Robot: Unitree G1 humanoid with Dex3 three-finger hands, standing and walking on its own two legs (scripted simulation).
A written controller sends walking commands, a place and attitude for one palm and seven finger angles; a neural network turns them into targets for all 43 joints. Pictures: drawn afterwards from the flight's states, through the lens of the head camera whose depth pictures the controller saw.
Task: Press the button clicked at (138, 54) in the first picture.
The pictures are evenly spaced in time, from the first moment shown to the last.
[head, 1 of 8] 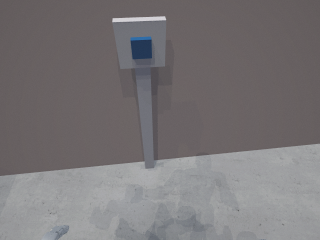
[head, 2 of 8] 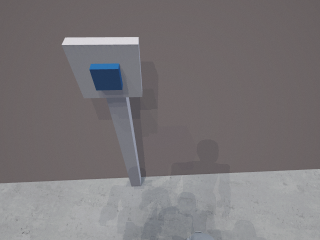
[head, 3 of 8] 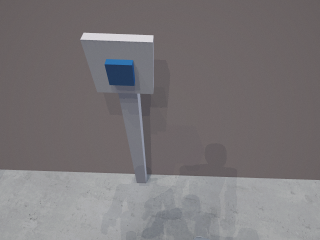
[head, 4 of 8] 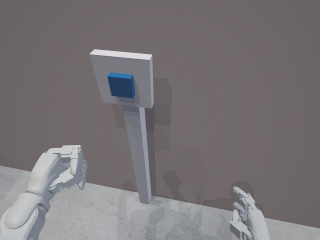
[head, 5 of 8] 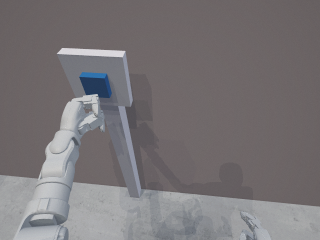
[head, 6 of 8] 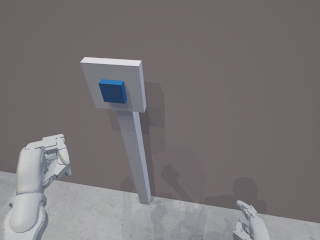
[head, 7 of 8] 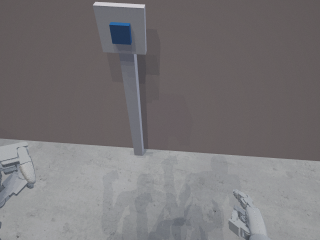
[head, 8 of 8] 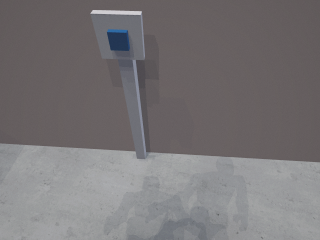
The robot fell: no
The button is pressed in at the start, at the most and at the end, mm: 0 13 0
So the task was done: yes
